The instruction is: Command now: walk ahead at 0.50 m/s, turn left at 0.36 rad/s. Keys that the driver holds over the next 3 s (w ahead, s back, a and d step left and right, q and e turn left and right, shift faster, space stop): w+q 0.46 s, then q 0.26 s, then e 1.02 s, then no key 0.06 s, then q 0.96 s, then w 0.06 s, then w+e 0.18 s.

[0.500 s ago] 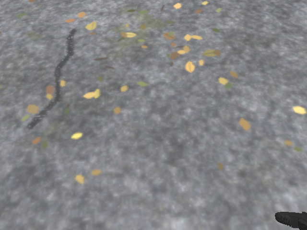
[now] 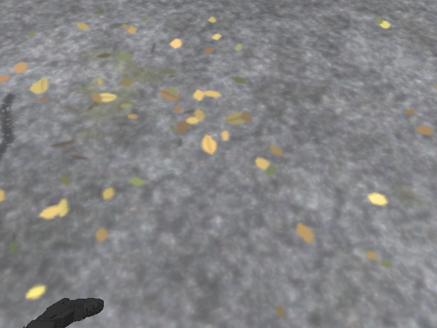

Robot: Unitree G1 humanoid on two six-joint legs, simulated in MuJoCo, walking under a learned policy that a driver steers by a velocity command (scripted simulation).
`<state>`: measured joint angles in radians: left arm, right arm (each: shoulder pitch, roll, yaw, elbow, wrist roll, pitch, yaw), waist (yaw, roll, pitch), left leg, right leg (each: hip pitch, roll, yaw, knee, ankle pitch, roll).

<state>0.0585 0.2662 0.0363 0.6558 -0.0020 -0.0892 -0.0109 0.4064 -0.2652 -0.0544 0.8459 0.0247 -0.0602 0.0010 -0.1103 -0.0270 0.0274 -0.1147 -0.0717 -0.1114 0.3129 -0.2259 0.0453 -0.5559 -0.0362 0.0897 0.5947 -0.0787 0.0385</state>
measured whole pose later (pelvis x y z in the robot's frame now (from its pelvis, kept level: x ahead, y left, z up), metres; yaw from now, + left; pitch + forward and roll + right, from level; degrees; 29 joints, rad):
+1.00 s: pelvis +0.40 +0.08 -0.01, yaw +25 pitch +1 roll +2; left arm 0.21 0.28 0.04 0.78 -0.01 0.01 0.02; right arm 0.13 -0.24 -0.02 0.73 -0.03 -0.01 0.01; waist 0.00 -0.04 0.01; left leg -0.27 -0.10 0.01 0.43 -0.18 0.08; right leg -0.44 -0.09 0.06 0.70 -0.25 0.06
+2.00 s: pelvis +0.43 +0.06 -0.01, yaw -2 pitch +1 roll +0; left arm 0.10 0.22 0.03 0.68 0.03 0.01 0.00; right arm 0.20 -0.33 -0.07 0.82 0.01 0.04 -0.01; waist -0.04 0.05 0.05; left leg -0.39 0.06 -0.01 0.90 -0.50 -0.08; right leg -0.23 0.01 -0.05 0.46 -0.25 -0.04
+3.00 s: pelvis +0.48 +0.09 -0.01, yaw +25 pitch +1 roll +0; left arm 0.29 0.27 0.06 0.82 -0.01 -0.07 -0.01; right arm 0.18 -0.30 -0.04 0.70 0.01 -0.02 -0.02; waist 0.03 0.04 0.00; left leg -0.40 -0.06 -0.09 0.92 -0.46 0.01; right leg -0.19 0.04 0.07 0.44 -0.27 -0.04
